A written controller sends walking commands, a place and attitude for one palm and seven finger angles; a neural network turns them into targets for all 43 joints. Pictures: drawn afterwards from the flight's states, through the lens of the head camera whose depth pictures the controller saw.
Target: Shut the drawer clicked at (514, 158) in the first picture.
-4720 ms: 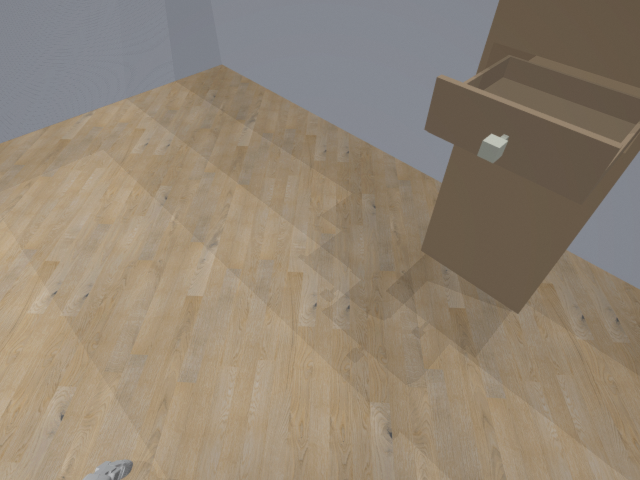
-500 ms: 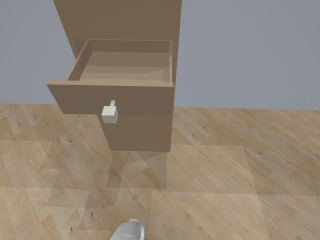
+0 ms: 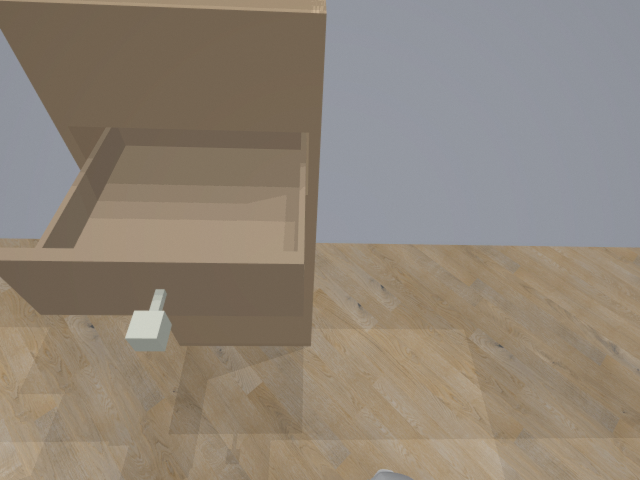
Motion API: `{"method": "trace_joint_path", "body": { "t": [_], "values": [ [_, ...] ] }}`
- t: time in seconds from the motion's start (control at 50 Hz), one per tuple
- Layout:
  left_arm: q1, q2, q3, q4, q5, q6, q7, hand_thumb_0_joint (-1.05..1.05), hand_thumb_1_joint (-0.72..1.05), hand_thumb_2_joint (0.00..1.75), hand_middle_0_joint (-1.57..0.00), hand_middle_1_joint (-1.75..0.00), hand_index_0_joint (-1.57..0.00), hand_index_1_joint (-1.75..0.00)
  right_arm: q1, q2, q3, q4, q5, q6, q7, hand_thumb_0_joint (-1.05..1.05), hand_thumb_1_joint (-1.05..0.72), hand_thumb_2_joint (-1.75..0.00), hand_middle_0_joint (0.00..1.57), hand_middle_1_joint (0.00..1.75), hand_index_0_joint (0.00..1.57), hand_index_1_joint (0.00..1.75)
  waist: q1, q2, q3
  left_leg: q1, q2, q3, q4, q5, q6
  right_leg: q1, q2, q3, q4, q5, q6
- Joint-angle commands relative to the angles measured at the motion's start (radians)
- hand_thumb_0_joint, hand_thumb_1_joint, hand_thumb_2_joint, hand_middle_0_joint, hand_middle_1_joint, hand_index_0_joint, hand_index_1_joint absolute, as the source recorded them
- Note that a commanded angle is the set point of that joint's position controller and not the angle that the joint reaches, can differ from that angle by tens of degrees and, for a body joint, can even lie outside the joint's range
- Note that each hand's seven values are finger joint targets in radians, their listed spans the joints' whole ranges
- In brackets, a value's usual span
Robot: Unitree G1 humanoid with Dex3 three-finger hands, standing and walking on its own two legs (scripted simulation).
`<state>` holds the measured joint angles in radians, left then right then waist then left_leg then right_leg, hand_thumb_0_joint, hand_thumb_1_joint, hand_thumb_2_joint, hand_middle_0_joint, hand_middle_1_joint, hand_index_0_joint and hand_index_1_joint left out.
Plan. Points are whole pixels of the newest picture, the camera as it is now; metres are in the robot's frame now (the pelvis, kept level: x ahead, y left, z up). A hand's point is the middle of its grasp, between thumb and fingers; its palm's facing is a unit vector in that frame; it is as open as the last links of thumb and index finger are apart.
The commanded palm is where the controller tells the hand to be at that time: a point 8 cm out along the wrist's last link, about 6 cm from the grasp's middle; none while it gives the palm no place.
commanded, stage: come to a stop and stand still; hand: left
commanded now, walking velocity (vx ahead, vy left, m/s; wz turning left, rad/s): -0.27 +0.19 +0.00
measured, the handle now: (153, 317) +0.30 +0.23 +0.01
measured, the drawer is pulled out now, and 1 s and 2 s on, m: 0.27 0.27 0.27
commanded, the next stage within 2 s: look again from close up in 1.50 s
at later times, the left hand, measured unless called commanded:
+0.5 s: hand out of the picture -0.01 +0.20 -0.15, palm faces +0.11 -0.95 -0.29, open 7.4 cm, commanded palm none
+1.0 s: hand out of the picture -0.09 +0.19 -0.18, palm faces -0.01 -0.99 -0.13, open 7.4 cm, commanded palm none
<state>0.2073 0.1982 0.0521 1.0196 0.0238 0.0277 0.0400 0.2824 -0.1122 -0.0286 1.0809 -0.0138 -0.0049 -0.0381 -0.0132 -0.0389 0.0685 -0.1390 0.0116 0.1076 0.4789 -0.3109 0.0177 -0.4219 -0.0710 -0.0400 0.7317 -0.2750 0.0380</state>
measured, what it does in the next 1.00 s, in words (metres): steps on the spot: right foot, then left foot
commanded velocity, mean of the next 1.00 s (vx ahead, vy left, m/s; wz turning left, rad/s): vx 0.05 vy -0.01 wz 0.00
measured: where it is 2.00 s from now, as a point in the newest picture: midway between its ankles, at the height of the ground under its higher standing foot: outside the picture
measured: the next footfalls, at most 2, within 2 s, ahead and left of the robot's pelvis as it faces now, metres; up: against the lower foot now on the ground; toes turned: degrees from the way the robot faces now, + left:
right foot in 0.06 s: +0.10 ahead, -0.13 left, +0.00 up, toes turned -5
left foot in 0.58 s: -0.07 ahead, +0.12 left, +0.00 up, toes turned +7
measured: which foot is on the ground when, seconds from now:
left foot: down 0.00-0.06, up 0.08-0.56, down 0.58-1.00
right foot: up 0.00-0.04, down 0.06-0.56, up 0.58-1.00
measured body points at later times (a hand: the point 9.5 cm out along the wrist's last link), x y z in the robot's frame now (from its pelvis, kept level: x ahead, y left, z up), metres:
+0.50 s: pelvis -0.06 -0.01 +0.00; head -0.05 -0.03 +0.45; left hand -0.02 +0.25 -0.13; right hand +0.02 -0.27 -0.15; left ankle -0.13 +0.15 -0.69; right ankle +0.06 -0.12 -0.74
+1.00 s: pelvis -0.08 +0.02 +0.01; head -0.05 +0.06 +0.46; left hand -0.09 +0.25 -0.16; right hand -0.20 -0.16 -0.13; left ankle -0.13 +0.12 -0.74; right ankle -0.10 -0.12 -0.68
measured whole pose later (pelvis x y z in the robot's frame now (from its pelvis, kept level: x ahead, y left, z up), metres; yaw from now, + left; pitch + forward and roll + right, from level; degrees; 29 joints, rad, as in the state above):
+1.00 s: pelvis -0.08 +0.02 +0.01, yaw +0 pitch +1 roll -2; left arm 0.28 0.18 0.05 1.12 0.02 0.06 0.00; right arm 0.47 -0.04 0.01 1.16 -0.03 -0.03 -0.07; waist -0.06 -0.05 0.03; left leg -0.11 0.04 0.09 0.34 -0.26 0.02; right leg -0.40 -0.03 -0.04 0.85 -0.37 0.05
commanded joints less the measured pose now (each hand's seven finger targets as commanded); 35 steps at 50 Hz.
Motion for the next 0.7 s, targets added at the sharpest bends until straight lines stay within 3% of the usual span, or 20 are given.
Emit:
{"method": "trace_joint_path", "body": {
  "t": [0.0, 0.02, 0.04, 0.06, 0.08, 0.1, 0.16, 0.22, 0.32, 0.38, 0.46, 0.5, 0.52, 0.54, 0.56, 0.58, 0.6, 0.62, 0.64, 0.68],
  "values": [
    [0.132, 0.079, 0.019, -0.035, 0.0, -0.021, -0.002, 0.0, 0.9, 0.9, -0.2, -0.3, -0.2, -0.3, 0.018, -0.191, -0.056, -0.055, -0.01, 0.014, -0.004, 0.0, -0.9, -0.9, 0.2, 0.3, 0.2, 0.3, 0.054, 0.175, -0.035, 0.001, 0.207, -0.099, 0.098, 0.689, 0.063, 0.137, -0.011, 0.005, -0.227, 0.196, -0.014],
    [0.144, 0.141, 0.028, -0.03, 0.008, -0.036, 0.0, 0.0, 0.9, 0.9, -0.2, -0.3, -0.2, -0.3, 0.064, -0.162, -0.057, -0.056, -0.003, 0.021, 0.002, 0.0, -0.9, -0.9, 0.2, 0.3, 0.2, 0.3, 0.045, 0.017, -0.111, -0.077, 0.11, -0.04, 0.264, 0.375, 0.001, 0.263, -0.125, 0.094, -0.284, 0.64, -0.039],
    [0.173, 0.226, 0.047, -0.026, 0.009, -0.041, 0.008, 0.0, 0.9, 0.9, -0.2, -0.3, -0.2, -0.3, 0.1, -0.112, -0.057, -0.075, 0.004, 0.025, 0.006, 0.0, -0.9, -0.9, 0.2, 0.3, 0.2, 0.3, 0.046, -0.234, -0.19, -0.252, -0.037, 0.003, 0.497, -0.272, -0.05, 0.403, -0.365, 0.351, -0.268, 1.152, -0.168],
    [0.189, 0.226, 0.048, -0.034, -0.002, -0.036, 0.015, 0.0, 0.9, 0.9, -0.2, -0.3, -0.2, -0.3, 0.095, -0.145, -0.063, -0.094, 0.008, 0.04, -0.005, 0.0, -0.9, -0.9, 0.2, 0.3, 0.2, 0.3, 0.055, -0.188, -0.235, -0.246, -0.042, -0.123, 0.639, -0.394, -0.04, 0.374, -0.458, 0.348, -0.274, 1.321, -0.256],
    [0.148, 0.2, 0.049, -0.037, 0.0, -0.035, 0.021, 0.0, 0.9, 0.9, -0.2, -0.3, -0.2, -0.3, 0.067, -0.134, -0.064, -0.085, 0.005, 0.054, -0.005, 0.0, -0.9, -0.9, 0.2, 0.3, 0.2, 0.3, 0.051, -0.162, -0.223, -0.275, -0.03, -0.181, 0.739, -0.344, -0.043, 0.354, -0.424, 0.294, -0.285, 1.188, -0.266],
    [0.091, 0.195, 0.05, -0.052, -0.001, -0.03, 0.024, 0.0, 0.9, 0.9, -0.2, -0.3, -0.2, -0.3, 0.05, -0.134, -0.066, -0.083, 0.003, 0.063, -0.001, 0.0, -0.9, -0.9, 0.2, 0.3, 0.2, 0.3, 0.042, -0.178, -0.202, -0.319, -0.025, -0.187, 0.815, -0.3, -0.053, 0.336, -0.38, 0.277, -0.283, 1.068, -0.251],
    [0.042, 0.161, 0.04, -0.069, -0.006, -0.029, 0.033, 0.0, 0.9, 0.9, -0.2, -0.3, -0.2, -0.3, 0.006, -0.153, -0.071, -0.091, -0.006, 0.085, 0.018, 0.0, -0.9, -0.9, 0.2, 0.3, 0.2, 0.3, 0.033, -0.086, -0.177, -0.366, -0.018, -0.194, 0.867, -0.144, -0.072, 0.314, -0.303, 0.167, -0.283, 0.922, -0.189],
    [0.043, 0.162, 0.037, -0.072, -0.003, -0.032, 0.035, 0.0, 0.9, 0.9, -0.2, -0.3, -0.2, -0.3, -0.011, -0.156, -0.071, -0.101, -0.013, 0.104, 0.031, 0.0, -0.9, -0.9, 0.2, 0.3, 0.2, 0.3, 0.034, -0.116, -0.153, -0.377, -0.019, -0.192, 0.841, -0.069, -0.094, 0.281, -0.278, 0.156, -0.336, 0.709, -0.166],
    [0.016, 0.178, 0.042, -0.091, 0.006, -0.022, 0.018, 0.0, 0.9, 0.9, -0.2, -0.3, -0.2, -0.3, 0.003, -0.18, -0.07, -0.099, -0.019, 0.102, 0.044, 0.0, -0.9, -0.9, 0.2, 0.3, 0.2, 0.3, 0.03, -0.193, -0.113, -0.332, 0.0, -0.153, 0.707, -0.025, -0.097, 0.205, -0.233, 0.176, -0.475, 0.043, -0.122],
    [-0.014, 0.201, 0.048, -0.11, 0.019, -0.01, 0.006, 0.0, 0.9, 0.9, -0.2, -0.3, -0.2, -0.3, 0.022, -0.176, -0.063, -0.099, -0.013, 0.089, 0.052, 0.0, -0.9, -0.9, 0.2, 0.3, 0.2, 0.3, 0.022, -0.241, -0.09, -0.216, 0.001, -0.07, 0.501, -0.101, -0.086, 0.114, -0.213, 0.184, -0.569, -0.269, -0.097],
    [-0.008, 0.224, 0.055, -0.094, 0.028, 0.001, 0.001, 0.0, 0.9, 0.9, -0.2, -0.3, -0.2, -0.3, 0.129, -0.143, -0.043, -0.066, 0.0, 0.058, 0.052, 0.0, -0.9, -0.9, 0.2, 0.3, 0.2, 0.3, 0.008, -0.252, -0.094, -0.024, -0.034, 0.02, 0.176, -0.213, -0.041, 0.08, -0.176, 0.185, -0.636, -0.324, -0.089],
    [-0.036, 0.203, 0.051, -0.078, 0.014, 0.01, -0.001, 0.0, 0.9, 0.9, -0.2, -0.3, -0.2, -0.3, 0.282, -0.127, -0.034, -0.015, -0.002, 0.041, 0.04, 0.0, -0.9, -0.9, 0.2, 0.3, 0.2, 0.3, -0.057, -0.187, -0.1, 0.14, -0.046, 0.042, -0.104, -0.086, -0.014, 0.015, -0.13, 0.126, -0.561, -0.353, -0.029],
    [-0.025, 0.154, 0.035, -0.071, 0.0, 0.014, -0.005, 0.0, 0.9, 0.9, -0.2, -0.3, -0.2, -0.3, 0.299, -0.153, -0.029, -0.002, -0.009, 0.031, 0.03, 0.0, -0.9, -0.9, 0.2, 0.3, 0.2, 0.3, -0.061, -0.016, -0.059, 0.144, -0.004, -0.033, -0.234, -0.09, -0.006, -0.039, -0.067, 0.069, -0.391, -0.337, -0.002],
    [0.007, 0.055, 0.017, -0.07, -0.018, 0.019, -0.007, 0.0, 0.9, 0.9, -0.2, -0.3, -0.2, -0.3, 0.246, -0.214, -0.037, -0.021, -0.021, 0.019, 0.019, 0.0, -0.9, -0.9, 0.2, 0.3, 0.2, 0.3, -0.045, 0.313, 0.027, 0.018, 0.219, -0.361, -0.404, -0.35, 0.033, -0.157, 0.06, -0.013, -0.077, -0.242, 0.024],
    [0.017, 0.026, 0.017, -0.089, -0.014, 0.027, -0.007, 0.0, 0.9, 0.9, -0.2, -0.3, -0.2, -0.3, 0.115, -0.268, -0.044, -0.084, -0.016, 0.026, 0.006, 0.0, -0.9, -0.9, 0.2, 0.3, 0.2, 0.3, -0.008, 0.363, 0.162, -0.239, 0.379, -0.483, -0.481, -0.467, 0.051, -0.179, 0.05, 0.043, 0.059, -0.191, 0.008],
    [0.026, 0.044, 0.029, -0.085, -0.008, 0.027, -0.018, 0.0, 0.9, 0.9, -0.2, -0.3, -0.2, -0.3, 0.021, -0.278, -0.03, -0.118, -0.026, 0.024, 0.0, 0.0, -0.9, -0.9, 0.2, 0.3, 0.2, 0.3, 0.027, 0.275, 0.172, -0.362, 0.388, -0.484, -0.506, -0.486, 0.087, -0.115, 0.039, 0.1, 0.163, -0.122, -0.002],
    [0.044, 0.071, 0.04, -0.06, 0.007, 0.031, -0.03, 0.0, 0.9, 0.9, -0.2, -0.3, -0.2, -0.3, -0.037, -0.254, -0.022, -0.113, -0.023, 0.012, 0.002, 0.0, -0.9, -0.9, 0.2, 0.3, 0.2, 0.3, 0.058, 0.237, 0.144, -0.361, 0.315, -0.449, -0.498, -0.455, 0.05, -0.102, 0.062, 0.123, 0.248, -0.039, 0.0],
    [0.078, 0.077, 0.043, -0.033, 0.011, 0.029, -0.036, 0.0, 0.9, 0.9, -0.2, -0.3, -0.2, -0.3, -0.048, -0.223, -0.017, -0.105, -0.016, 0.001, -0.002, 0.0, -0.9, -0.9, 0.2, 0.3, 0.2, 0.3, 0.071, 0.212, 0.145, -0.315, 0.265, -0.351, -0.464, -0.351, 0.015, -0.124, 0.069, 0.115, 0.301, 0.007, 0.002],
    [0.113, 0.074, 0.041, -0.01, 0.01, 0.021, -0.041, 0.0, 0.9, 0.9, -0.2, -0.3, -0.2, -0.3, -0.018, -0.206, -0.01, -0.094, -0.011, -0.011, -0.004, 0.0, -0.9, -0.9, 0.2, 0.3, 0.2, 0.3, 0.064, 0.173, 0.131, -0.236, 0.219, -0.281, -0.424, -0.259, -0.007, -0.148, 0.081, 0.097, 0.344, 0.051, 0.004],
    [0.146, 0.061, 0.033, 0.017, 0.008, 0.007, -0.044, 0.0, 0.9, 0.9, -0.2, -0.3, -0.2, -0.3, 0.069, -0.187, -0.006, -0.053, -0.005, -0.026, -0.012, 0.0, -0.9, -0.9, 0.2, 0.3, 0.2, 0.3, 0.043, 0.162, 0.086, -0.106, 0.192, -0.228, -0.376, -0.127, -0.014, -0.196, 0.089, 0.081, 0.376, 0.083, 0.009]
  ]
}}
